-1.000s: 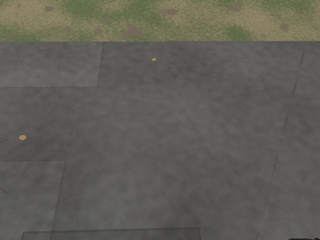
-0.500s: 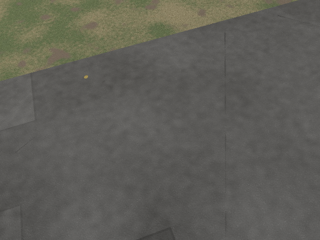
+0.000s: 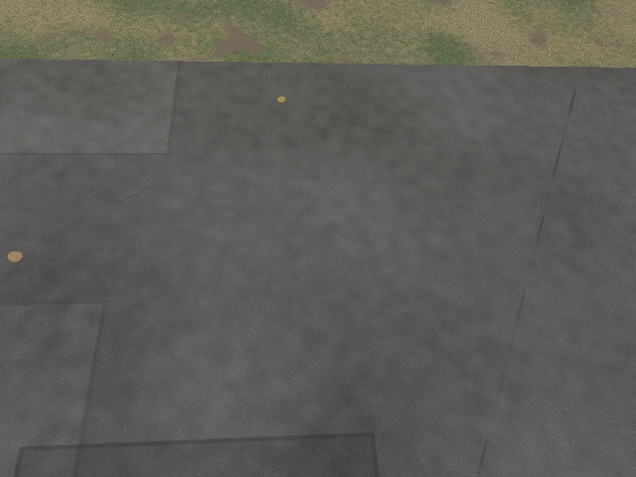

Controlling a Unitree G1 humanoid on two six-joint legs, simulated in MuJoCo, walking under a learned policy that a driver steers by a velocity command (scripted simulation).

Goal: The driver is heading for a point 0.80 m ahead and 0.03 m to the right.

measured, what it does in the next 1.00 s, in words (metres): steps on the spot: right foot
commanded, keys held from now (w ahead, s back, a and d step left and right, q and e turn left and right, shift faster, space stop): q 0.28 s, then no key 0.02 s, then e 0.70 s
